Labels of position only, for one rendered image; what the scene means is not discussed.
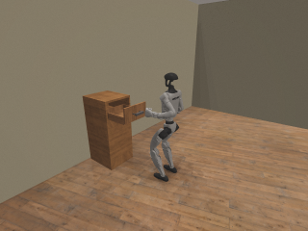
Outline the cabinet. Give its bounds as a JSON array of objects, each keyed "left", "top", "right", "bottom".
[{"left": 82, "top": 90, "right": 133, "bottom": 170}]

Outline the drawer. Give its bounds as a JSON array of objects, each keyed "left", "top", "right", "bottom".
[{"left": 107, "top": 101, "right": 146, "bottom": 125}]

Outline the robot left upper arm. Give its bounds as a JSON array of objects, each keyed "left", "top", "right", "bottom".
[{"left": 159, "top": 93, "right": 176, "bottom": 117}]

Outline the robot torso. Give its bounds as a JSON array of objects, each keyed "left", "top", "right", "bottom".
[{"left": 161, "top": 90, "right": 180, "bottom": 135}]

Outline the handle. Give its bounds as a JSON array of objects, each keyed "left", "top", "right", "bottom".
[{"left": 132, "top": 111, "right": 144, "bottom": 116}]

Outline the robot left hand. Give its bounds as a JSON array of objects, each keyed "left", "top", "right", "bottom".
[{"left": 144, "top": 108, "right": 152, "bottom": 117}]

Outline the robot right upper arm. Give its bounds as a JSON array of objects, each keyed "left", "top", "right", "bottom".
[{"left": 177, "top": 90, "right": 184, "bottom": 112}]

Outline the robot left forearm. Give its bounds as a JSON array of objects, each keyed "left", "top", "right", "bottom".
[{"left": 151, "top": 111, "right": 174, "bottom": 119}]

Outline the robot head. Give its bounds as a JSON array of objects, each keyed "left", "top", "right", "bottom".
[{"left": 164, "top": 72, "right": 178, "bottom": 93}]

